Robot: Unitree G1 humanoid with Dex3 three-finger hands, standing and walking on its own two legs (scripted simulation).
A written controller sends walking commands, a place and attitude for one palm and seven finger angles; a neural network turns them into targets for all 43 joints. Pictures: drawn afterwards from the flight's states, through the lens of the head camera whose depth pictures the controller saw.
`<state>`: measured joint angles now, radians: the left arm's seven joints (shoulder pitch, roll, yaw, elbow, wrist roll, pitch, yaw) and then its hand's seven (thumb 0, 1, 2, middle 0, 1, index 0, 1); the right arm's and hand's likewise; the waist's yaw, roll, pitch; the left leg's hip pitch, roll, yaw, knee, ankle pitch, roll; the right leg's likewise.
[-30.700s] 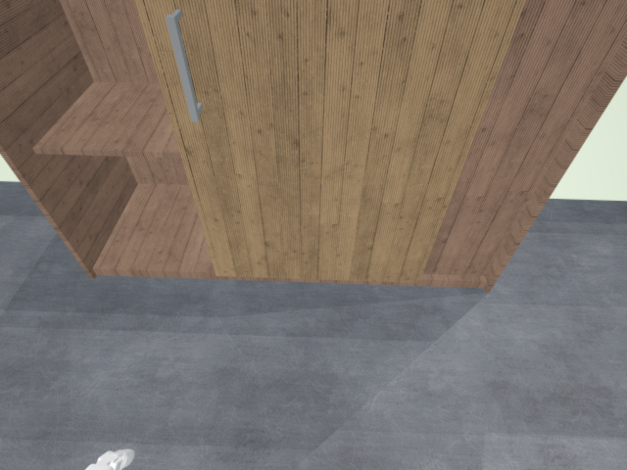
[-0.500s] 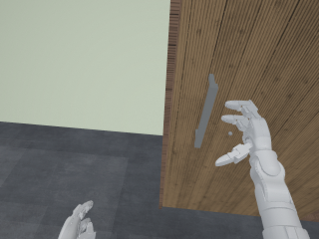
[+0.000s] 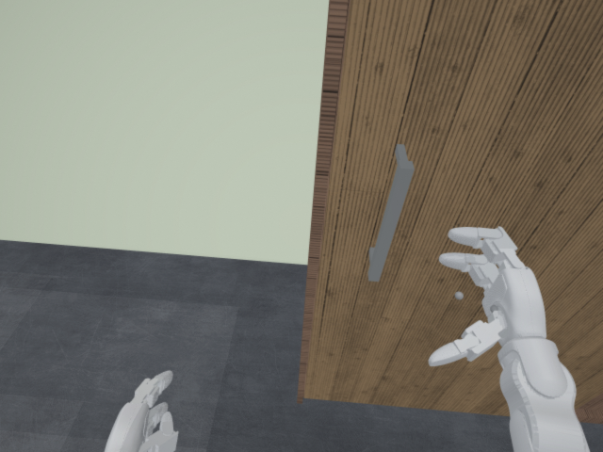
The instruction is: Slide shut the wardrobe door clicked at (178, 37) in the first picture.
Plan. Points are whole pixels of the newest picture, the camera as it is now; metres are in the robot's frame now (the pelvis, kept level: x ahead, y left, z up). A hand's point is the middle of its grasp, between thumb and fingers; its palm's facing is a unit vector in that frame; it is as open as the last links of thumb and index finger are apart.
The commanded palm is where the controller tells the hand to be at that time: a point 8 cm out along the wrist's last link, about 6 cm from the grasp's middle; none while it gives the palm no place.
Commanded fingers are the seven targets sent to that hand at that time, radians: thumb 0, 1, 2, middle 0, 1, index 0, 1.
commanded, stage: slip the hand off the handle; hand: right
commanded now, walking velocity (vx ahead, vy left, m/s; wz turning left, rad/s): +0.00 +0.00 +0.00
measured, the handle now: (386, 219) +0.42 -0.10 +0.11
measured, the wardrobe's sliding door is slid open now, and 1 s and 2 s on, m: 0.00 0.00 0.00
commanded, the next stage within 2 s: draw the hand back to the body in 0.30 s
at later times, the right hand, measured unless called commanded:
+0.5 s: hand (489, 331) +0.23 -0.19 +0.13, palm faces +0.05 +1.00 -0.03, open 14.7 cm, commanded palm +0.20 -0.23 +0.13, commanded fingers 0.00 0.55 -0.20 0.25 1.15 0.25 1.15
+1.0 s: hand (536, 342) +0.21 -0.22 +0.14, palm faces +0.18 +0.97 -0.17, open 14.3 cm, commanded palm +0.17 -0.27 +0.16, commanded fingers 0.00 0.19 -0.38 0.24 0.94 0.24 0.94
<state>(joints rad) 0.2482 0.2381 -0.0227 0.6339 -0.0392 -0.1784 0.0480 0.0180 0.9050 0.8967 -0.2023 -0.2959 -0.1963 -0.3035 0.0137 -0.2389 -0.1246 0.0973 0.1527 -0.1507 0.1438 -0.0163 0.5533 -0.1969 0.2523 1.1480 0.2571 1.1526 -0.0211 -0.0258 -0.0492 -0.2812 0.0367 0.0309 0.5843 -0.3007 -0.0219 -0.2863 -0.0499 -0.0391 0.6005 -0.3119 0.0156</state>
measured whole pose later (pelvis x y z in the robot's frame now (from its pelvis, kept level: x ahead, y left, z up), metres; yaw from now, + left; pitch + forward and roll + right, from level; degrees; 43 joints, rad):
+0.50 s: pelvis +0.00 +0.01 +0.00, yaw -2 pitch -1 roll +1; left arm 0.24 0.25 -0.04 0.65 -0.05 -0.26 0.08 0.02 0.90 0.90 -0.20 -0.30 -0.20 -0.30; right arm 0.19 -0.25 -0.18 -0.09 0.29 -0.10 0.24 -0.02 0.56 -0.20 0.25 1.15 0.26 1.15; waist -0.05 -0.05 -0.04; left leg -0.25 0.03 0.07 0.58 -0.31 -0.01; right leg -0.28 -0.06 0.00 0.62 -0.32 0.03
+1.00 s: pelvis +0.01 -0.01 +0.00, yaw -2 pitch -3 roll +1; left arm 0.22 0.23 -0.06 0.64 -0.03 -0.29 0.09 0.02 0.90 0.90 -0.20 -0.30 -0.20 -0.30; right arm 0.32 -0.29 -0.22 -0.31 0.20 0.03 0.13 -0.02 0.47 -0.24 0.25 1.10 0.25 1.10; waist -0.07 -0.05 -0.05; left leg -0.18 0.04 0.06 0.54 -0.30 -0.03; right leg -0.21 -0.04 -0.01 0.59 -0.32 0.01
